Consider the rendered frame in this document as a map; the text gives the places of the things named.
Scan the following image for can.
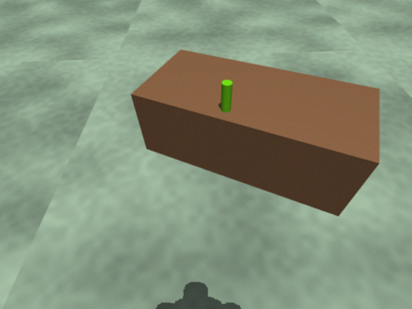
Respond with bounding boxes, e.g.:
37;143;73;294
221;80;232;113

